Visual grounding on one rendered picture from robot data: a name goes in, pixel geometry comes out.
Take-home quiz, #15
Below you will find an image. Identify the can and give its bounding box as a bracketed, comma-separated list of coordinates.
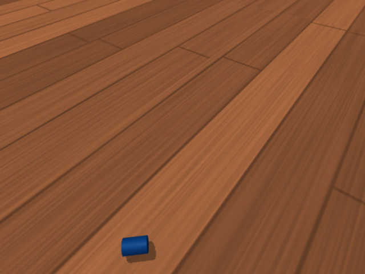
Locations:
[121, 235, 149, 256]

